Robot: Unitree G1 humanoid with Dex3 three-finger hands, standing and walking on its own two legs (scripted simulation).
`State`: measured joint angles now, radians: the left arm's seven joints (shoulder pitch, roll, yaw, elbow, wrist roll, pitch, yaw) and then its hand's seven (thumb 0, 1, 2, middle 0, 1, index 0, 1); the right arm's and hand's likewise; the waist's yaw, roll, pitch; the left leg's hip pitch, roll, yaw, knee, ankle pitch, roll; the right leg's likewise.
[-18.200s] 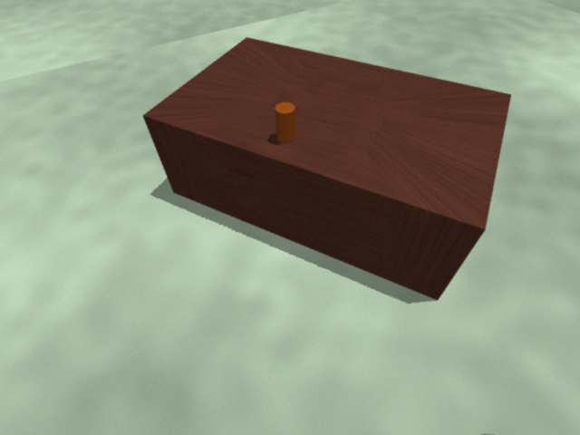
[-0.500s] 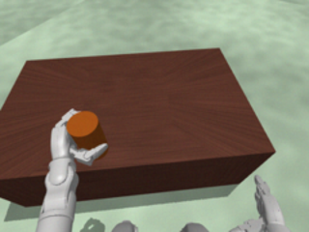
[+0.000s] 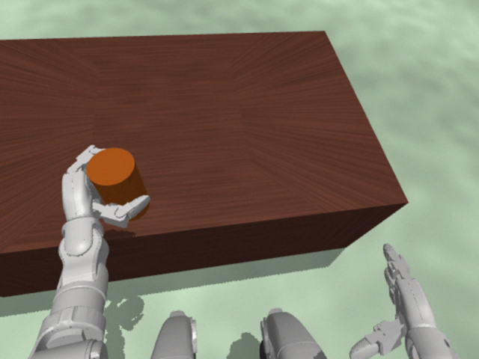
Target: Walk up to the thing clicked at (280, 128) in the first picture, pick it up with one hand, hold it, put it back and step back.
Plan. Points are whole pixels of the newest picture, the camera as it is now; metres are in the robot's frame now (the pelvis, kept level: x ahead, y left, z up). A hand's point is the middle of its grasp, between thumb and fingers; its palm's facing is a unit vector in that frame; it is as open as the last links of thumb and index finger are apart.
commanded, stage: crouch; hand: left
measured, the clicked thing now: (121, 187) +0.39 +0.18 +0.01
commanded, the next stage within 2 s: lower in 0.78 s
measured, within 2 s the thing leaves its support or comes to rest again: rests again in 1.84 s
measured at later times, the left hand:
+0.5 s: hand (126, 175) +0.45 +0.20 -0.06, palm faces +0.20 -0.98 -0.04, open 10.2 cm
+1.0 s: hand (131, 172) +0.48 +0.20 -0.09, palm faces +0.19 -0.98 -0.04, open 10.2 cm
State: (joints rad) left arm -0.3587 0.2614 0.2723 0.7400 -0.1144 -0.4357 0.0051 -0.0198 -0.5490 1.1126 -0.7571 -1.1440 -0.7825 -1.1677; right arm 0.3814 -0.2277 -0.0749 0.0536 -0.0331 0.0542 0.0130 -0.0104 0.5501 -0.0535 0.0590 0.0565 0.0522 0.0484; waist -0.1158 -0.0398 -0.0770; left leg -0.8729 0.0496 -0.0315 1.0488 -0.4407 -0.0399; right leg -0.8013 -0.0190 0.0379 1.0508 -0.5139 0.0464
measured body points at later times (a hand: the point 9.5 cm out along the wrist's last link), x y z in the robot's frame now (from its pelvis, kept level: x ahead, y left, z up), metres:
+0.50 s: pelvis -0.01 +0.01 -0.05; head +0.13 +0.05 +0.38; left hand +0.44 +0.25 -0.06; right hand +0.15 -0.25 -0.04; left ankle +0.04 +0.14 -0.67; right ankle +0.00 -0.15 -0.66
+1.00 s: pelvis -0.01 +0.01 -0.07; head +0.15 +0.06 +0.34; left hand +0.47 +0.25 -0.09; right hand +0.15 -0.26 -0.03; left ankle +0.04 +0.14 -0.66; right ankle +0.00 -0.15 -0.66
